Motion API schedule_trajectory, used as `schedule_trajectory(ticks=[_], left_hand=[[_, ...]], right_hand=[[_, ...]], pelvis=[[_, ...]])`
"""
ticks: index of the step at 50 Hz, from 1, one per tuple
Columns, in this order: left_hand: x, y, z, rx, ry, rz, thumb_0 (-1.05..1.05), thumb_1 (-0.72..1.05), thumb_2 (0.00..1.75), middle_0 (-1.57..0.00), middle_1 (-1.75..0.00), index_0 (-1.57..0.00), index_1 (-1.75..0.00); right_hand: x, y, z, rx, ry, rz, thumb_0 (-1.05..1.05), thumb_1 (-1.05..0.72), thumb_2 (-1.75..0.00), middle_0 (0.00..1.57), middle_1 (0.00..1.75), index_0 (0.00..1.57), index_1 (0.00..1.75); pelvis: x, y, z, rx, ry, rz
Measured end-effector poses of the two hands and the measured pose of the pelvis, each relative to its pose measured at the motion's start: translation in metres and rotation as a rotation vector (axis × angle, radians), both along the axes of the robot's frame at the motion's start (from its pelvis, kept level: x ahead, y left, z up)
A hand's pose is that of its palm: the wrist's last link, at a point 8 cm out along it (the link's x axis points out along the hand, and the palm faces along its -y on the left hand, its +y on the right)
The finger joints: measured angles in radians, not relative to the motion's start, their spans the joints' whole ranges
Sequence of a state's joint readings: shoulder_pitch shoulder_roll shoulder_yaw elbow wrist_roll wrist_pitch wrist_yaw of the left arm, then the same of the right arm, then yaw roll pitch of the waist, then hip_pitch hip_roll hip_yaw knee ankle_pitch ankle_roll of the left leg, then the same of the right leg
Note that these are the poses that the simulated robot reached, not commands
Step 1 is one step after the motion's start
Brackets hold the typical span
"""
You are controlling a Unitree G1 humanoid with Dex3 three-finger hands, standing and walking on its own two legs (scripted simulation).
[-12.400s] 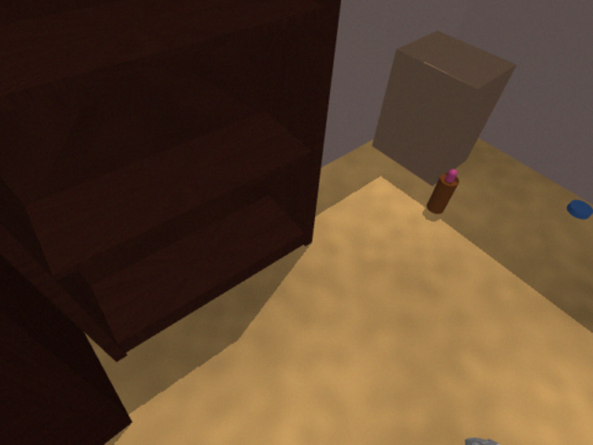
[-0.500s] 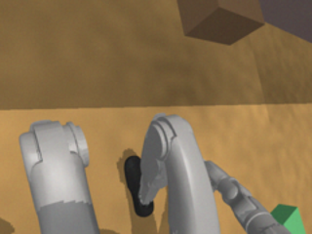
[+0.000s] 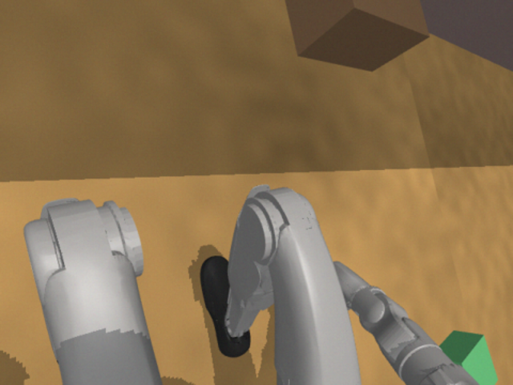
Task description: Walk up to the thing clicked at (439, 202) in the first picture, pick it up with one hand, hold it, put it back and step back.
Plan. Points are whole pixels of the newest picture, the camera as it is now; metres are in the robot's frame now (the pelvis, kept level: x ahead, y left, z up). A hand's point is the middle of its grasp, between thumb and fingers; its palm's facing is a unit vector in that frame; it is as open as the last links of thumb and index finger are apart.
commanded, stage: close in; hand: left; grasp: from the side
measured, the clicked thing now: out of the picture +0.41 +0.40 -0.16
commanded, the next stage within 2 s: rest palm in 0.04 s
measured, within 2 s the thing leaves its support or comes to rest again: leaves its support in 1.50 s
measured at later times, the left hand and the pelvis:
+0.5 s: hand out of the picture +0.36 +0.40 -0.16, palm faces +0.65 -0.76 -0.02, open 17.3 cm; pelvis +0.00 +0.00 +0.00, yaw -1 degrees
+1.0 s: hand out of the picture +0.38 +0.40 -0.16, palm faces +0.64 -0.76 -0.01, open 12.3 cm; pelvis +0.00 +0.00 +0.00, yaw -1 degrees
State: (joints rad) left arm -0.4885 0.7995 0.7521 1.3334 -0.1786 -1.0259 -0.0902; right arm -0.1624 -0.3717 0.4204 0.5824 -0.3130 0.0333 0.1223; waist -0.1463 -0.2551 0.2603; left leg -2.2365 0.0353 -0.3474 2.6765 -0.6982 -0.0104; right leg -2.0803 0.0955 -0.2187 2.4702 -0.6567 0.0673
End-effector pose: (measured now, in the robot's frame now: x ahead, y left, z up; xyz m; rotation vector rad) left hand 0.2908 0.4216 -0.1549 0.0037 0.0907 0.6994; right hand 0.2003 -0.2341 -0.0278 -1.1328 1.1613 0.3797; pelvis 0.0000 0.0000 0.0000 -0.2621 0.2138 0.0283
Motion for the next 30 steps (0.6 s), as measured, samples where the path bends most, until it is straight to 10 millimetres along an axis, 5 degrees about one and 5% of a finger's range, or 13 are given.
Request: schedule_trajectory(ticks=[30], left_hand=[[0.026, 0.003, -0.004, -0.009, -0.021, 0.024, -0.02, -0.53, 0.24, -0.04, -0.13, -0.05, -0.13]], right_hand=[[-0.008, 0.0, 0.006, -0.039, 0.021, -0.011, -0.01, -0.88, -0.89, 0.2, 0.3, 0.21, 0.3]], pelvis=[[0.0, 0.002, 0.002, -0.015, -0.005, -0.014]])
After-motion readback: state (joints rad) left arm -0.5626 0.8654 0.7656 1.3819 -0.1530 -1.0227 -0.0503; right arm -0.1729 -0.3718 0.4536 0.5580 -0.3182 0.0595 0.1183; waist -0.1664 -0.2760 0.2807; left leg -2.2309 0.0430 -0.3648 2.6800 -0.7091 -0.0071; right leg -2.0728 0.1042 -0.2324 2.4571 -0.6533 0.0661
